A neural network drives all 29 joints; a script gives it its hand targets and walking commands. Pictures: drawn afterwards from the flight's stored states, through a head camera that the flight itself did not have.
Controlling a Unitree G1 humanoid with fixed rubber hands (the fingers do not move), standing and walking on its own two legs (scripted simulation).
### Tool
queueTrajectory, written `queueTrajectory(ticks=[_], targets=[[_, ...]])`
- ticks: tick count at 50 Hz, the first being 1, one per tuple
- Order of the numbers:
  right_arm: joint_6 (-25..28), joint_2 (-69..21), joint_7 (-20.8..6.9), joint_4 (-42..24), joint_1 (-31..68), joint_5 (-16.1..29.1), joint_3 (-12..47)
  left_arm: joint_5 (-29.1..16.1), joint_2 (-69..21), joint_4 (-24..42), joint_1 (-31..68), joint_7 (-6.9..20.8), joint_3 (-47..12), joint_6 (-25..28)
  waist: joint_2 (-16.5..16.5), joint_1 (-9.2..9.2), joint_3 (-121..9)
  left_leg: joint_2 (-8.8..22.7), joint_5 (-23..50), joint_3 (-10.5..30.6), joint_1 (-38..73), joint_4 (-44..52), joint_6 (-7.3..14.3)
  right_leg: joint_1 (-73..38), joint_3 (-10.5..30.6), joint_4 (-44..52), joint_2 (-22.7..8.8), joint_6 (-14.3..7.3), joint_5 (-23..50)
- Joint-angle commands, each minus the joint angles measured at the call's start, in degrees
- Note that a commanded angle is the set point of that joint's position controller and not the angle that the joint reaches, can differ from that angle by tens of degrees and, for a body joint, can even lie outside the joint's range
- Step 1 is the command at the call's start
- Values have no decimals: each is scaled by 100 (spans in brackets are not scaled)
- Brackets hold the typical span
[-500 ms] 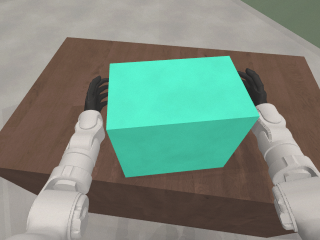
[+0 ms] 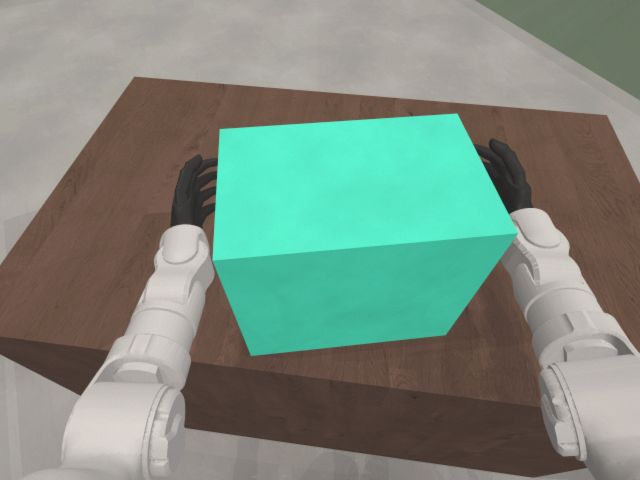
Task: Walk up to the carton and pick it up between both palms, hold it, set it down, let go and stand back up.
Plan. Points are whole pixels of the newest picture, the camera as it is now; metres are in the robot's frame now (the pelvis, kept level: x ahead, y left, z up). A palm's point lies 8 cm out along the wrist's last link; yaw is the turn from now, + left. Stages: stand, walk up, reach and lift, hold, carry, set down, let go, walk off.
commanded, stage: reach and lift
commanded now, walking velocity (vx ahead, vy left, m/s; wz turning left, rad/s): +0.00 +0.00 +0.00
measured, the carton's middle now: (346, 244) +0.44 +0.02 +0.02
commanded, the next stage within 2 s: none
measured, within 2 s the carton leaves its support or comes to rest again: leaves its support in 0.56 s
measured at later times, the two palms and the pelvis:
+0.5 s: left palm (176, 225) +0.40 +0.23 +0.08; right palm (496, 210) +0.45 -0.16 +0.10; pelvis +0.00 +0.00 +0.00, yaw +0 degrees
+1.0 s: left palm (172, 225) +0.40 +0.23 +0.09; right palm (499, 213) +0.45 -0.16 +0.11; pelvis +0.00 +0.00 +0.00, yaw +0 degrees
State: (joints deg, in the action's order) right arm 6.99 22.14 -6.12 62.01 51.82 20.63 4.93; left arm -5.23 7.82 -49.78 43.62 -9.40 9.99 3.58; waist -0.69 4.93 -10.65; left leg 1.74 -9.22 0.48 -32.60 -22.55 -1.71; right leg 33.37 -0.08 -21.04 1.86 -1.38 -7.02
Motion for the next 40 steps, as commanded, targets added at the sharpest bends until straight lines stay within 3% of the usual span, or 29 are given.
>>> queueTrajectory(ticks=[1,5,14,28,40], targets=[[273,-999,-277,-392,2682,-1012,-312,567,-958,299,2422,409,-10,493,-89,789,-3685,-53,2196,-492,1539,-153,-142,-2109,-191,0,80,10,1537],[391,-3022,-690,-547,2691,-1897,-383,1095,-2627,119,2513,935,-181,535,-206,697,-3584,-99,2061,-542,1448,6,-91,-2538,-211,21,-31,66,1854],[648,-3442,-800,-327,2314,-2818,-984,1330,-2904,-362,2290,1225,-136,497,-242,438,-3082,-99,1893,-650,1080,240,-69,-3149,-265,-61,-137,142,2447],[1658,-3520,-617,-206,2860,-3194,-950,1310,-3156,-241,3185,1111,-379,1218,-240,410,-3351,-10,2127,-703,1189,205,-144,-3282,-341,-87,-141,104,2630],[1883,-3506,-455,-18,3003,-3206,-713,1155,-3253,-302,3449,1044,-728,1341,-250,266,-3323,-29,1871,-650,1262,260,-103,-3127,-390,66,-96,76,2205]])
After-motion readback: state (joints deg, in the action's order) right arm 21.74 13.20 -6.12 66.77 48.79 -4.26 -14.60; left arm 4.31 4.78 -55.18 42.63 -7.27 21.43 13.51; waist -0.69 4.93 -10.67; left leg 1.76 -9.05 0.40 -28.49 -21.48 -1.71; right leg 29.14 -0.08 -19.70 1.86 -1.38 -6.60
